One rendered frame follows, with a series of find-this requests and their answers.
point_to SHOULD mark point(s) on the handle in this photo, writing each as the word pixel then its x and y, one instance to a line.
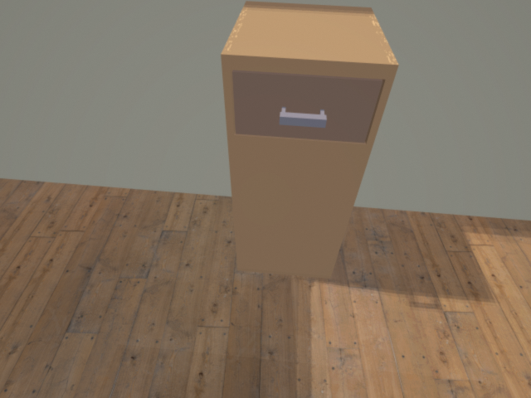
pixel 307 120

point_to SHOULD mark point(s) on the drawer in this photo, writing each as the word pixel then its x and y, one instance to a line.
pixel 348 103

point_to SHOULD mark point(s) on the cabinet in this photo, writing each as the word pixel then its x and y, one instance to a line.
pixel 292 197

